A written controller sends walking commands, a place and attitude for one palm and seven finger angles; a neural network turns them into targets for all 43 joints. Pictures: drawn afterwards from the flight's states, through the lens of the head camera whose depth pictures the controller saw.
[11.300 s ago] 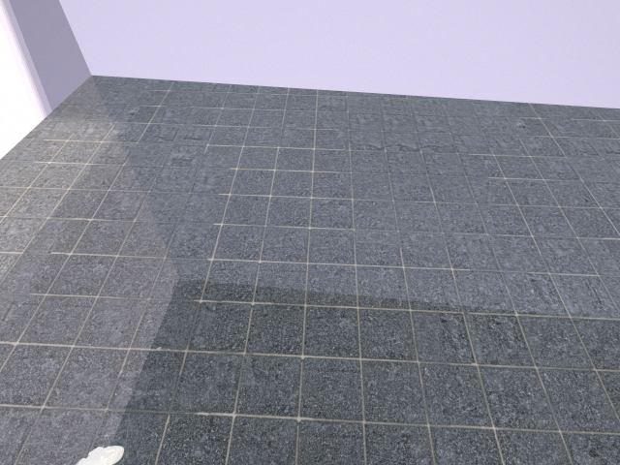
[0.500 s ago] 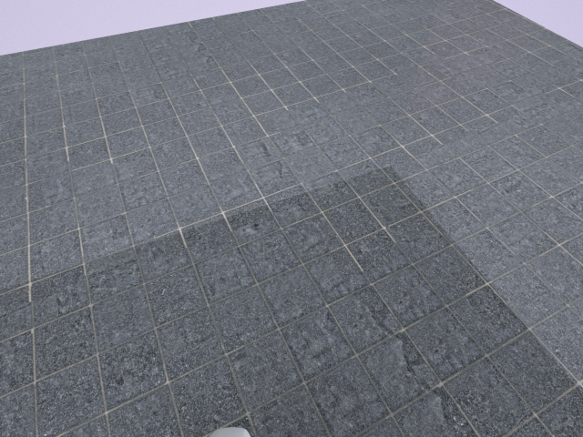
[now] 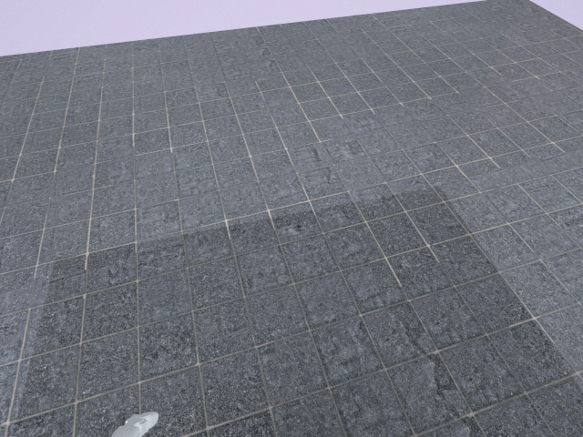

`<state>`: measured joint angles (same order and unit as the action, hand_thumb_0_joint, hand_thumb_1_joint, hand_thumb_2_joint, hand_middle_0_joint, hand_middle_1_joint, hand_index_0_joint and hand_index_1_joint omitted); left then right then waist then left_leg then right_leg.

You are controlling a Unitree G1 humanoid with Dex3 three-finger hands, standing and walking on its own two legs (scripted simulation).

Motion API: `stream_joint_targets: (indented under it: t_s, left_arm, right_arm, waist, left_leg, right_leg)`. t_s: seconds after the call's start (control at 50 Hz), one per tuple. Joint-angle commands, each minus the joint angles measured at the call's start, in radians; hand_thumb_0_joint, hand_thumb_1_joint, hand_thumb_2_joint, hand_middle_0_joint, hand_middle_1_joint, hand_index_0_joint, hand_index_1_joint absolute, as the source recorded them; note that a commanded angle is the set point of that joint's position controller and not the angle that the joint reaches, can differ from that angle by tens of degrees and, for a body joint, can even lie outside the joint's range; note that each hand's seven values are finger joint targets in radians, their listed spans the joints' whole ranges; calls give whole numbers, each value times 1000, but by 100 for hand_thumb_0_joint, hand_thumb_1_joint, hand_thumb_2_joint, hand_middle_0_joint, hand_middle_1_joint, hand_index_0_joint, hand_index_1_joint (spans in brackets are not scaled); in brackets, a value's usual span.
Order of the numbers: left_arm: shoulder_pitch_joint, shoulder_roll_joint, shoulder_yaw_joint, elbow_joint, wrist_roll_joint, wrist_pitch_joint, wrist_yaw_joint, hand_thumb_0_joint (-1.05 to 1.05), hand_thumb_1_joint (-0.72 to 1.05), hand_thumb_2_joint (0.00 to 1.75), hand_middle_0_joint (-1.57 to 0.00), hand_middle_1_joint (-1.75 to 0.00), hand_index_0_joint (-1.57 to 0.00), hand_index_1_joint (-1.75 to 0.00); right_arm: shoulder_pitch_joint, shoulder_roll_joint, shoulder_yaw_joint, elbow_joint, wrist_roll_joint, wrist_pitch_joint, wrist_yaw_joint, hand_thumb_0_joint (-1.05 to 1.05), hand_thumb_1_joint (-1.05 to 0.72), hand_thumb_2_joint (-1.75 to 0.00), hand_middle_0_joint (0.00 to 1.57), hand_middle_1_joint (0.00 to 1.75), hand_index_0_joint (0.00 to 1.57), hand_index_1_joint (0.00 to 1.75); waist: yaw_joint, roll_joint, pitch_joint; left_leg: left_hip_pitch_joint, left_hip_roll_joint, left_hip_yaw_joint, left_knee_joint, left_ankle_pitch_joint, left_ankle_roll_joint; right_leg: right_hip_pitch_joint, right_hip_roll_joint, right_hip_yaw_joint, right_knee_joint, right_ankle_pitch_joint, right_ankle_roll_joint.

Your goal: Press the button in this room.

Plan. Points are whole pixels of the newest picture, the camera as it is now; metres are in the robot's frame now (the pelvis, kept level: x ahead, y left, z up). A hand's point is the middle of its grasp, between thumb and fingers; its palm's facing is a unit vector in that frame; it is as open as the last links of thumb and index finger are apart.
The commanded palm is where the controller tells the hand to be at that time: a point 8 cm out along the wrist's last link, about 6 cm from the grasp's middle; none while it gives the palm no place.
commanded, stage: turn or walk to find it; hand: left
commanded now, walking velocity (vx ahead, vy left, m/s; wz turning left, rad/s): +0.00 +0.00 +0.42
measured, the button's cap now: out of the picture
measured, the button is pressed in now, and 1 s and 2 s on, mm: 0 0 0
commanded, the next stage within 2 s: none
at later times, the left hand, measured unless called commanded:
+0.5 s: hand out of the picture -0.06 +0.21 -0.18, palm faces +0.29 -0.93 -0.23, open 7.4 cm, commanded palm none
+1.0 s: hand out of the picture -0.02 +0.22 -0.15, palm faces +0.41 -0.87 -0.27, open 7.4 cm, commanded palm none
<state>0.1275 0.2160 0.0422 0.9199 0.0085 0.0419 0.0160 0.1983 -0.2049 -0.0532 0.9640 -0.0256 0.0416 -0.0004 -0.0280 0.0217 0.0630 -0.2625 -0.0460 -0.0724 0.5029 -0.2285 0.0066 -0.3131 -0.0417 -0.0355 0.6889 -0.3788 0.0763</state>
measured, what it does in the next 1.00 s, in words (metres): steps on the spot, turning left: right foot, then left foot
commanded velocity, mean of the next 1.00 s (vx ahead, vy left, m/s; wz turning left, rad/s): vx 0.00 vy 0.00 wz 0.42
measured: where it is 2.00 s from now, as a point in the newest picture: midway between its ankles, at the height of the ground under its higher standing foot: outside the picture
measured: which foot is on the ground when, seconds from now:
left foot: down 0.00-0.04, up 0.06-0.48, down 0.50-1.00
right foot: up 0.00-0.00, down 0.02-0.50, up 0.52-0.98, down 1.00-1.00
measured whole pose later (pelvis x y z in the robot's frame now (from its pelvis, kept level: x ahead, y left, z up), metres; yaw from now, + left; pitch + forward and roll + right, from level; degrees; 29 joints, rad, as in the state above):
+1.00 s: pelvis -0.05 -0.01 +0.00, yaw +25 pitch +0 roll +1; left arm 0.12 0.20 0.04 0.91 0.01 0.02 0.02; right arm 0.24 -0.21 -0.06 0.98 -0.02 0.04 0.00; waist -0.04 0.03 0.06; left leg -0.29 -0.06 -0.09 0.55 -0.24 0.00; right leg -0.26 -0.03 -0.04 0.55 -0.29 0.04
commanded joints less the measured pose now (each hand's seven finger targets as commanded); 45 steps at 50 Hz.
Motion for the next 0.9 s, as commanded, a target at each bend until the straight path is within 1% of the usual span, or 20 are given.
stream_joint_targets:
  t_s: [0.0, 0.02, 0.04, 0.06, 0.08, 0.1, 0.14, 0.24, 0.34, 0.38, 0.42, 0.44, 0.46, 0.48, 0.5, 0.56, 0.62, 0.68, 0.8, 0.88]
  left_arm:
    - [167, 193, 47, -36, 15, -49, 18, 0, 90, 90, -20, -30, -20, -30]
    - [164, 247, 54, -52, 20, -47, 17, 0, 90, 90, -20, -30, -20, -30]
    - [134, 225, 57, -68, 7, -50, 20, 0, 90, 90, -20, -30, -20, -30]
    - [79, 201, 52, -79, 8, -46, 19, 0, 90, 90, -20, -30, -20, -30]
    - [24, 168, 45, -92, 6, -42, 20, 0, 90, 90, -20, -30, -20, -30]
    - [-11, 142, 37, -99, 8, -47, 18, 0, 90, 90, -20, -30, -20, -30]
    - [22, 123, 32, -93, 9, -55, 17, 0, 90, 90, -20, -30, -20, -30]
    - [116, 152, 40, -48, 15, -54, 18, 0, 90, 90, -20, -30, -20, -30]
    - [162, 190, 52, -14, 23, -46, 15, 0, 90, 90, -20, -30, -20, -30]
    - [157, 199, 57, -4, 25, -42, 13, 0, 90, 90, -20, -30, -20, -30]
    - [138, 206, 60, 1, 20, -37, 13, 0, 90, 90, -20, -30, -20, -30]
    - [130, 195, 59, 1, 11, -32, 11, 0, 90, 90, -20, -30, -20, -30]
    - [146, 154, 53, -12, 2, -24, 8, 0, 90, 90, -20, -30, -20, -30]
    - [121, 90, 34, -47, 2, -19, 0, 0, 90, 90, -20, -30, -20, -30]
    - [44, 99, 27, -62, 12, -2, 8, 0, 90, 90, -20, -30, -20, -30]
    - [43, 106, 37, -19, 8, -1, -4, 0, 90, 90, -20, -30, -20, -30]
    - [84, 103, 34, 1, 8, -8, -7, 0, 90, 90, -20, -30, -20, -30]
    - [56, 105, 31, -13, 6, -9, -2, 0, 90, 90, -20, -30, -20, -30]
    - [-6, 86, 27, -56, 3, -9, 3, 0, 90, 90, -20, -30, -20, -30]
    - [24, 81, 24, -61, -2, -19, 5, 0, 90, 90, -20, -30, -20, -30]
  right_arm:
    - [6, -109, -44, -89, 19, -22, 1, 0, -90, -90, 20, 30, 20, 30]
    - [-13, -88, -41, -117, 15, -19, 2, 0, -90, -90, 20, 30, 20, 30]
    - [-4, -131, -53, -100, 2, 3, -1, 0, -90, -90, 20, 30, 20, 30]
    - [-9, -136, -59, -84, 3, 12, 5, 0, -90, -90, 20, 30, 20, 30]
    - [20, -129, -59, -64, 1, 15, 11, 0, -90, -90, 20, 30, 20, 30]
    - [46, -117, -54, -46, -1, 17, 16, 0, -90, -90, 20, 30, 20, 30]
    - [66, -110, -49, -35, 1, 17, 18, 0, -90, -90, 20, 30, 20, 30]
    - [0, -97, -39, -42, 5, 18, 17, 0, -90, -90, 20, 30, 20, 30]
    - [-55, -83, -23, -52, 14, 5, 15, 0, -90, -90, 20, 30, 20, 30]
    - [-54, -77, -18, -57, 20, -4, 12, 0, -90, -90, 20, 30, 20, 30]
    - [5, -80, -16, -42, 19, -14, 8, 0, -90, -90, 20, 30, 20, 30]
    - [42, -98, -19, -32, 17, -22, 9, 0, -90, -90, 20, 30, 20, 30]
    - [65, -164, -34, -31, 13, -34, 9, 0, -90, -90, 20, 30, 20, 30]
    - [87, -254, -53, -40, 7, -33, 6, 0, -90, -90, 20, 30, 20, 30]
    - [124, -269, -58, -20, 5, -28, -5, 0, -90, -90, 20, 30, 20, 30]
    - [-10, -199, -34, -43, 4, -31, -21, 0, -90, -90, 20, 30, 20, 30]
    - [-12, -187, -31, -50, 10, -43, -21, 0, -90, -90, 20, 30, 20, 30]
    - [26, -182, -34, -40, 11, -42, -20, 0, -90, -90, 20, 30, 20, 30]
    - [44, -188, -46, -47, 1, -30, -16, 0, -90, -90, 20, 30, 20, 30]
    - [28, -191, -53, -58, -1, -24, -14, 0, -90, -90, 20, 30, 20, 30]
  waist:
    - [68, -163, -130]
    - [76, -296, -86]
    - [70, -309, -67]
    - [45, -224, -10]
    - [11, -157, 8]
    - [-6, -145, 11]
    - [5, -179, -19]
    - [49, -185, -34]
    - [79, -216, -70]
    - [78, -233, -83]
    - [43, -220, -116]
    - [17, -163, -132]
    - [2, 25, -151]
    - [-13, 298, -117]
    - [-54, 264, -103]
    - [12, 151, -39]
    - [25, 99, -79]
    - [9, 85, -81]
    - [-10, 118, -71]
    - [4, 134, -101]
  left_leg:
    - [-237, 65, -87, 156, -15, 9]
    - [-315, -28, 12, 368, -341, -31]
    - [-286, 17, -51, 527, -339, -26]
    - [-279, 28, -47, 641, -279, -24]
    - [-285, 48, -37, 688, -220, -28]
    - [-278, 59, -11, 714, -160, -40]
    - [-279, 64, 14, 722, -120, -60]
    - [-262, 81, 57, 577, -175, -80]
    - [-179, 83, 114, 361, -245, -71]
    - [-128, 79, 138, 256, -255, -62]
    - [-24, 69, 167, 83, -138, -54]
    - [90, 77, 157, -65, -9, -41]
    - [228, 193, 5, -162, 102, 3]
    - [278, 415, -258, -198, 363, 91]
    - [175, 451, -284, -216, 382, 147]
    - [123, 329, -155, -189, 379, 146]
    - [181, 284, -93, -171, 479, 139]
    - [208, 287, -125, -165, 518, 153]
    - [161, 285, -221, -162, 408, 172]
    - [115, 258, -263, -116, 451, 161]
  right_leg:
    - [346, -232, 207, -383, 201, -81]
    - [268, -422, 367, -422, 275, -194]
    - [131, -424, 376, -465, 166, -222]
    - [48, -380, 335, -483, 59, -222]
    - [29, -334, 248, -469, 56, -202]
    - [43, -284, 149, -442, 123, -183]
    - [93, -256, 77, -415, 229, -176]
    - [181, -291, 39, -386, 337, -200]
    - [221, -322, 19, -337, 450, -221]
    - [224, -331, 5, -299, 494, -221]
    - [202, -320, -40, -223, 497, -180]
    - [132, -295, -78, -150, 434, -133]
    - [-23, -219, -131, 8, 255, -71]
    - [-250, -99, -148, 203, -195, -6]
    - [-234, -90, -49, 318, -244, -6]
    - [-255, -85, 10, 432, -68, -3]
    - [-238, -72, 6, 421, -13, 12]
    - [-233, -63, 12, 373, -19, 20]
    - [-169, -34, 18, 214, -72, 12]
    - [-42, 5, 2, 17, -50, -5]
